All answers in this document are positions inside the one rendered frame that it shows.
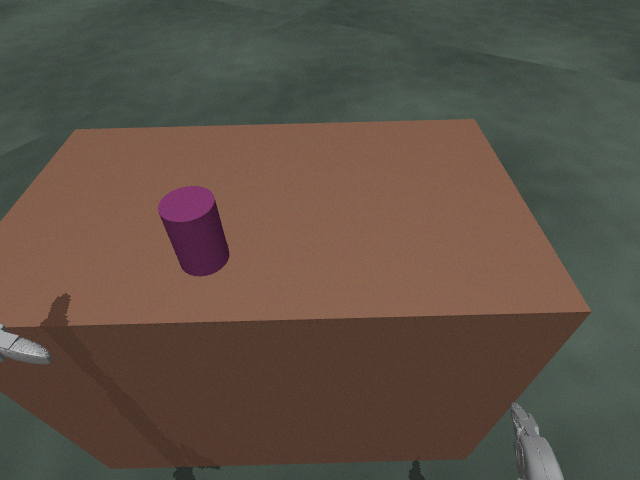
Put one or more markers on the can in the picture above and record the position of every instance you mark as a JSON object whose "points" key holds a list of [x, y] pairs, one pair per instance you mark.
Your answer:
{"points": [[191, 219]]}

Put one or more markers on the right robot hand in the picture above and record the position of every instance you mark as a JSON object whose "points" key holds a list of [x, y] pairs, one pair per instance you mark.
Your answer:
{"points": [[535, 457]]}

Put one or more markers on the left robot hand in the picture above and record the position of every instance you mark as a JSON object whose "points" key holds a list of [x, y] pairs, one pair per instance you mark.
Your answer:
{"points": [[21, 349]]}

